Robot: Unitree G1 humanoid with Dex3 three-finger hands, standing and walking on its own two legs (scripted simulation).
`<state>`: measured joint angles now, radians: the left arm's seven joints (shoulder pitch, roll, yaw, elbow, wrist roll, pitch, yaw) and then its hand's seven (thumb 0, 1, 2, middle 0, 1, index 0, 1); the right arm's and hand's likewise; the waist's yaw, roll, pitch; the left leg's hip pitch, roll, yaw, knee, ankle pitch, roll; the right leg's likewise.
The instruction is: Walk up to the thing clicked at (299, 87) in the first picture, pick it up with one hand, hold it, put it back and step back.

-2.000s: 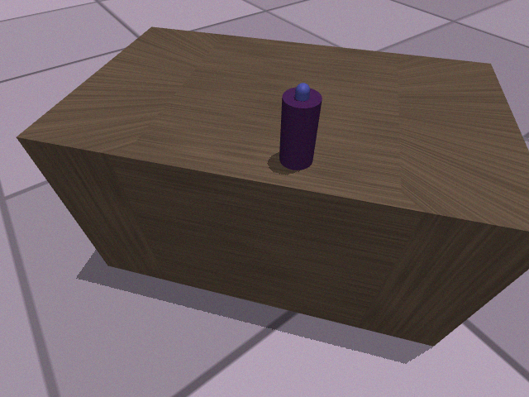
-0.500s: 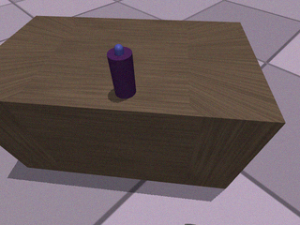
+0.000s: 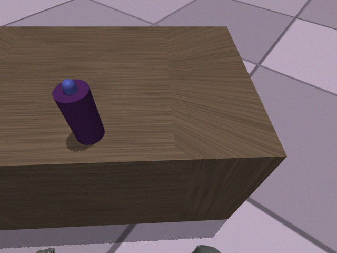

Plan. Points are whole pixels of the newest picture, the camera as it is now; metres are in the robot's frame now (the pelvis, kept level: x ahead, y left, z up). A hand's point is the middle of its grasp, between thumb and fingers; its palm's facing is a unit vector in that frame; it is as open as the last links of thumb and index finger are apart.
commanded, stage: walk up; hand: left
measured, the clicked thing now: (80, 110) +0.47 +0.25 +0.05
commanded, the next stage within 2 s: stand in 1.30 s
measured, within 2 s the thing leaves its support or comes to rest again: neither
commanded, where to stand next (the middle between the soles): +0.07 +0.03 m, yaw +1 degrees
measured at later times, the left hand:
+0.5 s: hand out of the picture +0.13 +0.25 -0.15, palm faces -0.03 -0.93 -0.35, open 7.4 cm
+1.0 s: hand out of the picture +0.10 +0.26 -0.13, palm faces +0.01 -0.94 -0.34, open 7.4 cm
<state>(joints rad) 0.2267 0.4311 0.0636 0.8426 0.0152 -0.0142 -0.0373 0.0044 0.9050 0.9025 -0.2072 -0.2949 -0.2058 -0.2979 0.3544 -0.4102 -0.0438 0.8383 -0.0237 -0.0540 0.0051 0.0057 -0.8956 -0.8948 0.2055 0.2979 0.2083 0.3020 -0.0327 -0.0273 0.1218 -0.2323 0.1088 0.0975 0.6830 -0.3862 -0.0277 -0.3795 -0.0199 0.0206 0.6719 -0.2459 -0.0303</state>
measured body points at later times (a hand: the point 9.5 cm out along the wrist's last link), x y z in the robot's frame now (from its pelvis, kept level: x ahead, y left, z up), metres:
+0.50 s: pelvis +0.02 +0.00 +0.00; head +0.04 +0.00 +0.45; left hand +0.13 +0.30 -0.12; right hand +0.10 -0.31 -0.12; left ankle +0.02 +0.13 -0.72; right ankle +0.08 -0.14 -0.72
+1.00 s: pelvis +0.02 +0.00 +0.03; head +0.03 +0.00 +0.48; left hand +0.10 +0.30 -0.10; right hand +0.13 -0.29 -0.11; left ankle +0.02 +0.13 -0.72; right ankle +0.08 -0.14 -0.72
